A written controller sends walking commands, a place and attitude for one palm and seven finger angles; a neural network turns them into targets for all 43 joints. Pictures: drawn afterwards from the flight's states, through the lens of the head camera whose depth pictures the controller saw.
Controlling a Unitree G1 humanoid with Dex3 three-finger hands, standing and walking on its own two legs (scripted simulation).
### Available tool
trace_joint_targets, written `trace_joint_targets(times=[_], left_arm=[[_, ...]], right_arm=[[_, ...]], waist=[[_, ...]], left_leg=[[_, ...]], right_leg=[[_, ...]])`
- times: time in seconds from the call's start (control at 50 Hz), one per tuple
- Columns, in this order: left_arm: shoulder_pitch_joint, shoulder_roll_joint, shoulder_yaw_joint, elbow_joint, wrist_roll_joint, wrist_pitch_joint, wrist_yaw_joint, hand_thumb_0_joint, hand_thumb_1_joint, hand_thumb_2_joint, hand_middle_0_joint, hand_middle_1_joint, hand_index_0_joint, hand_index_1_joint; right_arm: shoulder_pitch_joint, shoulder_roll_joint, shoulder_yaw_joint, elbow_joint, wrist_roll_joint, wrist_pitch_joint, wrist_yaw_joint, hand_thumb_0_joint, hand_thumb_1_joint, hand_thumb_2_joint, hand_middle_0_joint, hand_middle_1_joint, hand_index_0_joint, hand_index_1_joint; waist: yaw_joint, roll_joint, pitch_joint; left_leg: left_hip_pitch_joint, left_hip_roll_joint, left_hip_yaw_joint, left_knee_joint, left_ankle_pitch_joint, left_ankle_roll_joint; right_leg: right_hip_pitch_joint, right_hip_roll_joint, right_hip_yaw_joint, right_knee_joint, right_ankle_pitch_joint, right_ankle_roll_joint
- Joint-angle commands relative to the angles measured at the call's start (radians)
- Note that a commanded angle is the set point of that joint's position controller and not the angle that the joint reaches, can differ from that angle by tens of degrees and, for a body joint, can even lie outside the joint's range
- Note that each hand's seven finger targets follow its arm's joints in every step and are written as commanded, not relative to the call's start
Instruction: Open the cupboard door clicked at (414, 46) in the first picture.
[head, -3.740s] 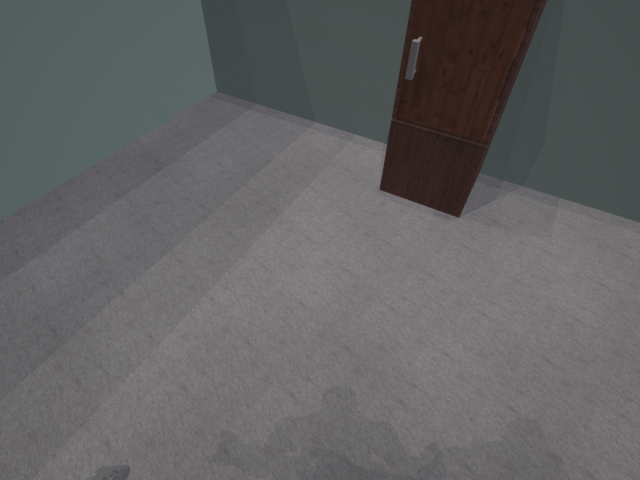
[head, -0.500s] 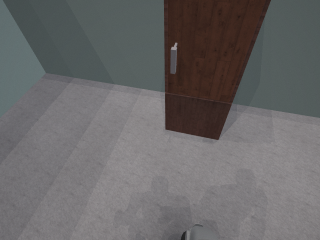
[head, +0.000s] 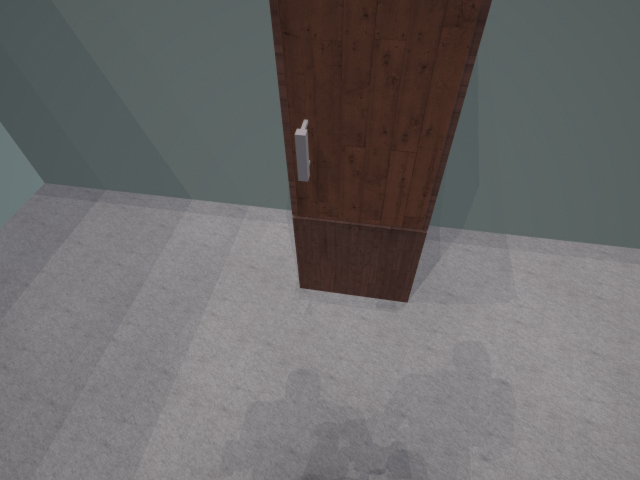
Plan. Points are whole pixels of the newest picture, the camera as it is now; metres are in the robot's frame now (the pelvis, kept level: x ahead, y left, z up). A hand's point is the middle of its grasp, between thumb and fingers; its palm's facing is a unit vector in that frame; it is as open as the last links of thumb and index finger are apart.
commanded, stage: take the last steps up to it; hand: left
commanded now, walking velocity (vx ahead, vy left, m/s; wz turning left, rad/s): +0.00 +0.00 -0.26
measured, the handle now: (304, 150) +0.83 +0.12 -0.09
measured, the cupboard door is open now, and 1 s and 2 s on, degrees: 0 0 0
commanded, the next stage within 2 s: come to a stop and stand still in 0.94 s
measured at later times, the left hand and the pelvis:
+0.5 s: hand out of the picture +0.13 +0.18 -0.17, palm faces -0.13 -0.97 -0.19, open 7.4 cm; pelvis +0.06 +0.00 +0.00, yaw -7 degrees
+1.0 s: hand (217, 437) +0.21 +0.19 -0.19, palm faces -0.04 -0.99 -0.15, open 7.4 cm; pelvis +0.21 +0.02 -0.01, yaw -6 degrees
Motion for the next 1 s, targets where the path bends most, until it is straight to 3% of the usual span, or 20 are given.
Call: trace_joint_targets(times=[0.0,0.08,0.12,0.14,0.18,0.22,0.38,0.46,0.48,0.5,0.52,0.58,0.64,0.76,0.82,0.84,0.86,0.88,0.94,0.98], left_arm=[[0.052,0.2,0.048,-0.04,0.002,-0.013,0.011,0.0,0.9,0.9,-0.2,-0.3,-0.2,-0.3],[0.012,0.175,0.04,-0.033,-0.011,-0.006,0.011,0.0,0.9,0.9,-0.2,-0.3,-0.2,-0.3],[0.005,0.095,0.021,-0.053,-0.024,-0.005,-0.006,0.0,0.9,0.9,-0.2,-0.3,-0.2,-0.3],[-0.031,0.118,0.028,-0.067,-0.012,-0.005,-0.01,0.0,0.9,0.9,-0.2,-0.3,-0.2,-0.3],[0.01,0.138,0.046,-0.029,0.011,0.005,-0.022,0.0,0.9,0.9,-0.2,-0.3,-0.2,-0.3],[0.042,0.108,0.035,-0.016,0.009,-0.008,-0.033,0.0,0.9,0.9,-0.2,-0.3,-0.2,-0.3],[-0.113,0.054,0.001,-0.04,-0.003,-0.037,-0.036,0.0,0.9,0.9,-0.2,-0.3,-0.2,-0.3],[0.048,0.078,0.013,0.033,-0.002,-0.056,-0.035,0.0,0.9,0.9,-0.2,-0.3,-0.2,-0.3],[0.164,0.141,0.028,0.073,0.001,-0.068,-0.025,0.0,0.9,0.9,-0.2,-0.3,-0.2,-0.3],[0.313,0.261,0.056,0.113,0.003,-0.077,-0.01,0.0,0.9,0.9,-0.2,-0.3,-0.2,-0.3],[0.365,0.277,0.054,0.128,-0.013,-0.072,-0.002,0.0,0.9,0.9,-0.2,-0.3,-0.2,-0.3],[0.162,0.177,0.033,0.083,-0.006,-0.067,0.012,0.0,0.9,0.9,-0.2,-0.3,-0.2,-0.3],[0.076,0.113,0.015,0.062,0.008,-0.076,0.015,0.0,0.9,0.9,-0.2,-0.3,-0.2,-0.3],[0.063,0.173,0.02,0.061,0.005,-0.08,0.008,0.0,0.9,0.9,-0.2,-0.3,-0.2,-0.3],[0.08,0.154,0.018,0.067,-0.006,-0.066,0.003,0.0,0.9,0.9,-0.2,-0.3,-0.2,-0.3],[0.111,0.106,0.01,0.06,-0.008,-0.061,-0.002,0.0,0.9,0.9,-0.2,-0.3,-0.2,-0.3],[0.107,0.05,0.002,0.033,-0.017,-0.059,-0.006,0.0,0.9,0.9,-0.2,-0.3,-0.2,-0.3],[0.067,0.076,0.005,0.009,-0.006,-0.059,-0.003,0.0,0.9,0.9,-0.2,-0.3,-0.2,-0.3],[0.048,0.071,0.006,0.047,-0.002,-0.065,-0.014,0.0,0.9,0.9,-0.2,-0.3,-0.2,-0.3],[0.091,0.041,-0.001,0.068,-0.002,-0.055,-0.01,0.0,0.9,0.9,-0.2,-0.3,-0.2,-0.3]], right_arm=[[0.054,-0.054,-0.006,-0.047,0.009,-0.021,-0.014,0.0,-0.9,-0.9,0.2,0.3,0.2,0.3],[0.213,-0.047,0.002,0.013,0.012,-0.042,-0.025,0.0,-0.9,-0.9,0.2,0.3,0.2,0.3],[0.208,-0.161,-0.017,-0.003,-0.012,-0.044,-0.026,0.0,-0.9,-0.9,0.2,0.3,0.2,0.3],[0.151,-0.18,-0.018,-0.035,-0.01,-0.037,-0.025,0.0,-0.9,-0.9,0.2,0.3,0.2,0.3],[0.073,-0.119,0.0,-0.034,-0.008,-0.054,-0.029,0.0,-0.9,-0.9,0.2,0.3,0.2,0.3],[0.104,-0.116,0.0,-0.024,-0.006,-0.073,-0.026,0.0,-0.9,-0.9,0.2,0.3,0.2,0.3],[0.322,-0.099,-0.011,0.094,-0.017,-0.09,-0.021,0.0,-0.9,-0.9,0.2,0.3,0.2,0.3],[0.285,-0.094,-0.011,0.105,-0.006,-0.087,-0.013,0.0,-0.9,-0.9,0.2,0.3,0.2,0.3],[0.274,-0.066,-0.004,0.097,0.007,-0.093,-0.004,0.0,-0.9,-0.9,0.2,0.3,0.2,0.3],[0.245,0.005,0.013,0.058,0.015,-0.103,0.005,0.0,-0.9,-0.9,0.2,0.3,0.2,0.3],[0.149,-0.036,0.004,0.019,0.008,-0.096,0.003,0.0,-0.9,-0.9,0.2,0.3,0.2,0.3],[0.119,-0.021,-0.01,0.03,0.0,-0.082,0.013,0.0,-0.9,-0.9,0.2,0.3,0.2,0.3],[0.191,0.035,-0.011,0.055,-0.004,-0.06,0.025,0.0,-0.9,-0.9,0.2,0.3,0.2,0.3],[0.174,0.021,-0.014,0.025,0.0,-0.071,0.044,0.0,-0.9,-0.9,0.2,0.3,0.2,0.3],[0.269,-0.031,-0.021,0.058,-0.004,-0.089,0.034,0.0,-0.9,-0.9,0.2,0.3,0.2,0.3],[0.353,-0.109,-0.04,0.073,-0.013,-0.097,0.024,0.0,-0.9,-0.9,0.2,0.3,0.2,0.3],[0.435,-0.204,-0.059,0.082,-0.02,-0.097,0.013,0.0,-0.9,-0.9,0.2,0.3,0.2,0.3],[0.411,-0.197,-0.048,0.078,-0.016,-0.085,0.006,0.0,-0.9,-0.9,0.2,0.3,0.2,0.3],[0.246,-0.068,-0.005,0.049,-0.006,-0.109,-0.011,0.0,-0.9,-0.9,0.2,0.3,0.2,0.3],[0.227,-0.048,0.001,0.054,-0.004,-0.124,-0.016,0.0,-0.9,-0.9,0.2,0.3,0.2,0.3]], waist=[[0.008,-0.121,-0.048],[-0.056,-0.069,-0.108],[-0.065,0.242,0.001],[-0.06,0.228,0.084],[-0.01,0.143,0.117],[-0.011,0.099,0.086],[-0.101,0.165,0.098],[-0.01,0.099,0.029],[0.045,0.001,-0.032],[0.101,-0.284,-0.113],[0.123,-0.24,-0.083],[0.04,-0.16,0.092],[-0.042,-0.144,0.13],[-0.059,-0.145,0.126],[-0.099,-0.017,0.066],[-0.125,0.188,0.018],[-0.144,0.41,-0.005],[-0.132,0.28,0.015],[-0.07,0.095,0.067],[-0.042,0.065,0.022]], left_leg=[[0.021,-0.022,-0.009,-0.152,-0.058,0.024],[0.316,-0.023,0.012,-0.494,0.116,0.053],[0.34,0.274,-0.35,-0.718,-0.185,0.169],[0.199,0.372,-0.425,-0.779,-0.258,0.227],[0.148,0.267,-0.276,-0.759,-0.104,0.206],[0.243,0.198,-0.165,-0.709,0.019,0.191],[0.39,0.222,-0.082,-0.605,0.414,0.21],[0.198,0.144,-0.003,-0.41,0.375,0.138],[0.024,0.1,0.06,-0.24,0.312,0.097],[-0.202,-0.013,0.151,0.038,-0.057,0.051],[-0.265,-0.004,0.055,0.216,-0.233,0.062],[-0.265,0.085,-0.006,0.28,-0.087,0.069],[-0.109,0.075,0.043,0.136,-0.003,0.048],[0.039,0.033,0.106,-0.154,0.132,0.04],[0.275,-0.006,0.13,-0.328,0.18,0.038],[0.377,0.109,-0.065,-0.432,0.107,0.08],[0.41,0.336,-0.382,-0.62,0.064,0.17],[0.36,0.375,-0.437,-0.671,-0.021,0.223],[0.254,0.287,-0.226,-0.643,0.3,0.205],[0.281,0.243,-0.086,-0.612,0.573,0.194]], right_leg=[[0.125,-0.304,0.39,-0.183,-0.045,-0.084],[0.034,-0.213,0.308,-0.112,-0.128,0.005],[-0.243,-0.028,0.089,0.167,-0.338,0.101],[-0.259,-0.04,0.059,0.366,-0.348,0.11],[-0.245,-0.066,0.1,0.576,-0.263,0.12],[-0.286,-0.076,0.067,0.633,-0.221,0.125],[-0.212,-0.125,-0.041,0.292,-0.287,0.125],[0.189,-0.076,-0.088,0.039,-0.113,0.095],[0.433,-0.189,0.041,0.02,-0.124,0.049],[0.609,-0.455,0.378,-0.076,-0.108,-0.049],[0.527,-0.525,0.486,-0.158,-0.087,-0.1],[0.238,-0.463,0.335,-0.212,-0.302,-0.088],[0.042,-0.384,0.126,-0.231,-0.197,-0.037],[0.012,-0.344,0.048,-0.192,-0.226,-0.017],[-0.03,-0.267,-0.006,0.012,-0.224,0.022],[-0.11,-0.176,-0.062,0.253,-0.252,0.062],[-0.237,-0.066,-0.126,0.559,-0.491,0.104],[-0.277,-0.098,-0.009,0.706,-0.491,0.081],[-0.282,-0.187,0.038,0.798,-0.268,0.092],[-0.227,-0.189,0.03,0.741,-0.222,0.116]])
